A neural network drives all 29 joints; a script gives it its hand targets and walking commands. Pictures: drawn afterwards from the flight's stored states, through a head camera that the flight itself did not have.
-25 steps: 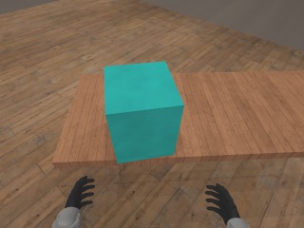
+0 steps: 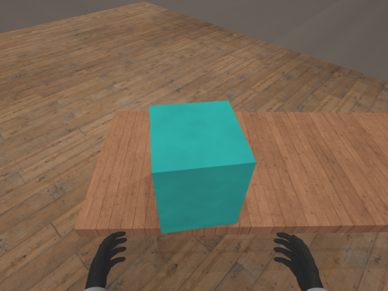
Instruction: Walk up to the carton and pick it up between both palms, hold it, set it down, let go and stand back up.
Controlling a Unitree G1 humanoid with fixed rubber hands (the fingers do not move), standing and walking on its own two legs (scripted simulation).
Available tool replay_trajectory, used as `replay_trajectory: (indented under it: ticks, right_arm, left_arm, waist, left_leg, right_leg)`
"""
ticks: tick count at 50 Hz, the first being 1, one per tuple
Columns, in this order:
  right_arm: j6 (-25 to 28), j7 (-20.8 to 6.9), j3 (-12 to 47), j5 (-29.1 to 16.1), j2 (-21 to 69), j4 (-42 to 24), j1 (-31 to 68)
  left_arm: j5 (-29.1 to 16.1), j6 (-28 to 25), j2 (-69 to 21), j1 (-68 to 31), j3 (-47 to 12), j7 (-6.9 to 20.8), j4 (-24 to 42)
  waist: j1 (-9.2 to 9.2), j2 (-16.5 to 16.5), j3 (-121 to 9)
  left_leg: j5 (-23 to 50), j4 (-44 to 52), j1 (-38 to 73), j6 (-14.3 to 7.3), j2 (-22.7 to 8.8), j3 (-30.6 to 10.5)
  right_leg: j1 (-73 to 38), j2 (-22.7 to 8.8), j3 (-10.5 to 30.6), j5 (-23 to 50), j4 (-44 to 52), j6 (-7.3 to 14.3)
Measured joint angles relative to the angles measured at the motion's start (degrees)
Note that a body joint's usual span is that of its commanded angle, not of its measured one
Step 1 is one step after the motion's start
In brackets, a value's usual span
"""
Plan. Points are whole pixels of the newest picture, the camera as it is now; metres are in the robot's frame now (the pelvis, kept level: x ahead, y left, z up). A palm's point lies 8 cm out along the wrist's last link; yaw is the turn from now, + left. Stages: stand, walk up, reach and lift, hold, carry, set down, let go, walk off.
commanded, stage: reach and lift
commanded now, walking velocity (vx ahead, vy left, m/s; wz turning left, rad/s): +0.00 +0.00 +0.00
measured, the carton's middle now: (194, 167) +0.41 +0.01 +0.01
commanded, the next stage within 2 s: none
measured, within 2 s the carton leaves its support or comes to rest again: neither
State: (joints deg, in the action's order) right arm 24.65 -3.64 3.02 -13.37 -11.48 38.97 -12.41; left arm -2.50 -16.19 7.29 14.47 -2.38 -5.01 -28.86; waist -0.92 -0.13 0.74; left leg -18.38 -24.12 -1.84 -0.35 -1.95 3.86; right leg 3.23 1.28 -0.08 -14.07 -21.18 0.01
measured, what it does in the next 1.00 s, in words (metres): stands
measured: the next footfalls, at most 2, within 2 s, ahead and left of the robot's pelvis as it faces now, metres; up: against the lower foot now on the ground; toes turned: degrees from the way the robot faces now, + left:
none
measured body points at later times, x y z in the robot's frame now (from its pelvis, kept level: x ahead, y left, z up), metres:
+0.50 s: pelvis -0.03 -0.01 +0.00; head -0.04 +0.00 +0.45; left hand +0.23 +0.20 -0.01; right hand +0.24 -0.21 +0.00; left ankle -0.05 +0.10 -0.74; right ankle -0.02 -0.12 -0.74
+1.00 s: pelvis -0.04 -0.02 +0.00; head -0.03 -0.01 +0.45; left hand +0.29 +0.20 +0.05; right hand +0.31 -0.20 +0.05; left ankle -0.05 +0.10 -0.74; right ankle -0.02 -0.12 -0.74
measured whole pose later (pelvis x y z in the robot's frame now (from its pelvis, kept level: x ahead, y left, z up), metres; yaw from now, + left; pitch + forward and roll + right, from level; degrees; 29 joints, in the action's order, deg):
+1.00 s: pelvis -0.04 -0.02 +0.00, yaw +0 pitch +1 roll +0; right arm 1.9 2.5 1.6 -15.3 -12.0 33.0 18.0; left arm -6.8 7.8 9.7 -14.8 4.7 -5.0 -23.3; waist -2.3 1.0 -0.1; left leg -12.1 -20.2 -8.6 0.6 -1.7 2.9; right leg 11.1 1.5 0.3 -9.2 -19.8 1.2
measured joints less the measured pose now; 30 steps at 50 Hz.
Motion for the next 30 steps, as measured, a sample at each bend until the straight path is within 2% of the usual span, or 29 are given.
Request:
replay_trajectory:
  ticks: [8,13,19,25,30]
  right_arm:
    - [3.9,-0.7,0.5,-2.1,-0.9,0.6,2.1]
    - [4.6,-0.6,1.0,-3.0,-1.1,1.9,4.7]
    - [1.0,0.0,1.3,-3.1,-0.8,2.2,9.1]
    - [-4.2,1.0,1.7,-3.6,-1.0,-0.4,13.9]
    - [-9.1,2.4,1.9,-3.5,-1.0,-1.7,17.9]
  left_arm:
    - [0.9,-2.4,-2.0,-0.6,0.3,-1.4,2.3]
    - [0.8,-3.5,-2.2,-3.4,0.7,-1.7,0.8]
    - [-1.8,-1.4,-0.9,-8.5,0.9,-2.2,-2.4]
    - [-3.6,2.7,0.6,-13.7,1.8,-2.5,-1.9]
    - [-3.9,7.4,1.1,-17.8,3.2,-1.4,-0.9]
  waist:
    - [-0.61,-0.3,0.9]
    - [-0.97,-0.1,1.2]
    - [-1.00,0.7,0.9]
    - [-1.28,1.4,-0.3]
    - [-1.45,1.5,-1.1]
  left_leg:
    - [-0.5,-1.0,0.2,0.0,-0.3,0.1]
    - [0.1,-1.1,-0.5,0.1,-0.3,0.1]
    - [1.2,-1.0,-2.4,0.4,0.1,0.2]
    - [2.4,-0.1,-3.8,0.7,0.2,0.2]
    - [3.7,1.5,-3.6,0.9,0.3,-0.2]
  right_leg:
    - [-0.2,0.5,0.6,0.1,-0.4,0.0]
    - [0.9,0.5,0.8,0.3,-1.3,0.2]
    - [3.8,0.2,1.0,0.2,-3.3,0.6]
    - [5.8,0.1,1.1,0.8,-3.7,0.9]
    - [5.5,0.2,0.8,1.8,-2.3,1.2]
